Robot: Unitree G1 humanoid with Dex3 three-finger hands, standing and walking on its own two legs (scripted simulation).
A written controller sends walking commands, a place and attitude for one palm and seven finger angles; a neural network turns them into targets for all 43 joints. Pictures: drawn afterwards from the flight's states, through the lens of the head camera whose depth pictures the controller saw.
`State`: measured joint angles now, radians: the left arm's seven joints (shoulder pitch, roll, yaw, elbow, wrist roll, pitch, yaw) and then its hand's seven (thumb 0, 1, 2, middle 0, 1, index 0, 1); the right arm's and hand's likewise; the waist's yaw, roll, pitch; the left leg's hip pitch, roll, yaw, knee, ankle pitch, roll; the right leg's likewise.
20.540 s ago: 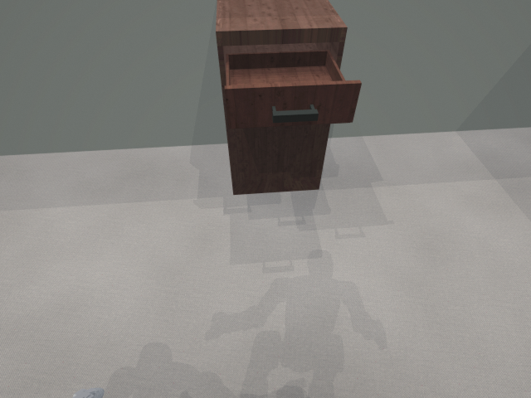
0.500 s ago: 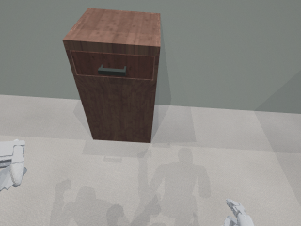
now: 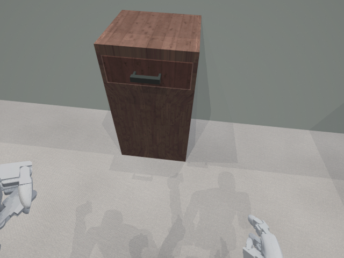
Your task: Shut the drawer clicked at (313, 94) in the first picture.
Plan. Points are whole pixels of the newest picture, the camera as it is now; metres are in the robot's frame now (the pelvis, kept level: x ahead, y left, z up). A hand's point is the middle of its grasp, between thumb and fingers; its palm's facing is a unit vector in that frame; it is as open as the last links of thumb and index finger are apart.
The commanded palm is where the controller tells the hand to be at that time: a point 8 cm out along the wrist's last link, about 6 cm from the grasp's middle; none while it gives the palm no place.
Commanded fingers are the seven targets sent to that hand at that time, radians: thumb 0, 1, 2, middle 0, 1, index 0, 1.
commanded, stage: let the arm hang, fingers relaxed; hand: left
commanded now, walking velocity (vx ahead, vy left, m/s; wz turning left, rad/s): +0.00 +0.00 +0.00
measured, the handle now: (146, 76) +0.87 +0.17 -0.07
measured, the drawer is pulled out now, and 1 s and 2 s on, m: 0.00 0.00 0.00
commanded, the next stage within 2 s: look to check the result in 1.20 s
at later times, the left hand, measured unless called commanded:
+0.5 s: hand out of the picture -0.01 +0.18 -0.19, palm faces +0.07 -0.98 -0.20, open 3.6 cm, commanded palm none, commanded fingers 0.00 0.90 0.90 -0.56 -0.69 -0.56 -0.69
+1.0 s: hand out of the picture +0.01 +0.13 -0.18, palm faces +0.07 -0.98 -0.16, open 7.2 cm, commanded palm none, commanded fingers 0.00 0.90 0.90 -0.20 -0.30 -0.20 -0.30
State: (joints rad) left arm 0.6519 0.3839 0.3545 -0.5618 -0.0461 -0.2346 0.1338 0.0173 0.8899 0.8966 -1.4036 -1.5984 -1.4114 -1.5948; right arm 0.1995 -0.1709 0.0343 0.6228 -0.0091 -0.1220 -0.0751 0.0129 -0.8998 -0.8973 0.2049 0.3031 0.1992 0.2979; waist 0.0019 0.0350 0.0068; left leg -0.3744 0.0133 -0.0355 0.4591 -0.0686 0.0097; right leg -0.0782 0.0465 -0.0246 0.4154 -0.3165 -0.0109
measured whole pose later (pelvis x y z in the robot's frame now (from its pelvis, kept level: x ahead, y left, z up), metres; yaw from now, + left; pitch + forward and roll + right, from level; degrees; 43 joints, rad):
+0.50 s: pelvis +0.02 -0.01 -0.01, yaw +2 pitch -1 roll -1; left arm 0.36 0.22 0.04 1.01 0.01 0.04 0.02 0.02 0.91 0.90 -0.91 -1.09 -0.92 -1.14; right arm 0.28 -0.21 -0.01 1.03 -0.02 0.05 -0.02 0.01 -0.91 -0.90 0.20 0.30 0.19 0.30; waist 0.00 -0.04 0.08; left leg -0.39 -0.02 -0.06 0.53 -0.12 0.01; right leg -0.08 0.02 -0.06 0.50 -0.40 -0.02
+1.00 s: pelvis +0.03 -0.02 +0.00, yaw +1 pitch -3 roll +0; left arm 0.34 0.10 0.01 1.11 0.01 0.00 0.04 0.01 0.91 0.90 -0.22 -0.32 -0.22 -0.32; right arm 0.27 -0.13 -0.02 1.13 -0.01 0.03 -0.04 0.01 -0.92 -0.90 0.20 0.30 0.20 0.30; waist -0.01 0.01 0.06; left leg -0.32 -0.01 -0.04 0.51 -0.14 -0.01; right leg -0.02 0.03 -0.04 0.47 -0.40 -0.04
